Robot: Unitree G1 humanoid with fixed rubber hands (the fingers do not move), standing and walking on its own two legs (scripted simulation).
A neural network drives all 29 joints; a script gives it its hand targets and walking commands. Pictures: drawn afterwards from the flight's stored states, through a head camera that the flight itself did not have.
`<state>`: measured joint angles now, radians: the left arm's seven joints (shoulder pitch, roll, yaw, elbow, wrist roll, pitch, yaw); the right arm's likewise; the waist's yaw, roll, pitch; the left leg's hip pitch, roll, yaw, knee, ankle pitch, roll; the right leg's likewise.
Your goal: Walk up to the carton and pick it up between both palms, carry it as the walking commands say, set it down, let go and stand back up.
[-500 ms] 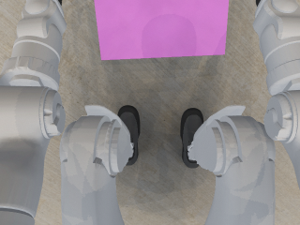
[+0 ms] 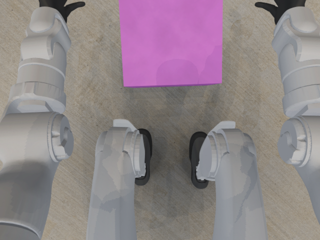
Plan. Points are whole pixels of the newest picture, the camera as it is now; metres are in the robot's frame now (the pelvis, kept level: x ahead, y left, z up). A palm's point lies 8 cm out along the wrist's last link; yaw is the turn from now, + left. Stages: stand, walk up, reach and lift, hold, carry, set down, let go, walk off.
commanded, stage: set down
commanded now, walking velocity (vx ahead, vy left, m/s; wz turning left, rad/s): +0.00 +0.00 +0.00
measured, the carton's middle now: (170, 46) +0.52 +0.01 -0.32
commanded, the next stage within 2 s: let go in 1.00 s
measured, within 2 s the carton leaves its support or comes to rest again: neither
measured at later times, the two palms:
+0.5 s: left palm out of the picture +0.54 +0.25 +0.04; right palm out of the picture +0.55 -0.21 +0.04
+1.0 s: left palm out of the picture +0.53 +0.25 +0.17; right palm out of the picture +0.54 -0.21 +0.17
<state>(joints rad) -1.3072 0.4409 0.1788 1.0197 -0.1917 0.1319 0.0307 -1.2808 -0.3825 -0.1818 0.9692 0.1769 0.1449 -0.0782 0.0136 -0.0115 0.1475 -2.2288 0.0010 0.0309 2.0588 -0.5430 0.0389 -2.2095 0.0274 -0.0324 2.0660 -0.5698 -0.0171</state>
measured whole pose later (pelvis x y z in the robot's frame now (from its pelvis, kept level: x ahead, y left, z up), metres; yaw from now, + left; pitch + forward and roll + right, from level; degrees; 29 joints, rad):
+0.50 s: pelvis +0.02 +0.00 +0.13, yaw +0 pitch +47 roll -1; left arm -1.14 0.42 0.27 0.85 -0.10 0.21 -0.05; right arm -1.13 -0.35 -0.26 0.81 0.11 0.22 -0.01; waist 0.00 -0.01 -0.04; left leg -1.94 -0.02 0.01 1.59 -0.46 0.02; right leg -1.92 0.04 -0.01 1.59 -0.48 -0.01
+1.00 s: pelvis +0.05 +0.00 +0.26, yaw +0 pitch +44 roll -1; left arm -1.04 0.35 0.32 0.92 0.00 0.14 -0.09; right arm -1.02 -0.30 -0.32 0.88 0.03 0.16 0.04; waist 0.01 0.00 -0.10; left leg -1.52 -0.03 -0.02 1.04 -0.29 0.02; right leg -1.50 0.04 0.00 1.03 -0.31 -0.01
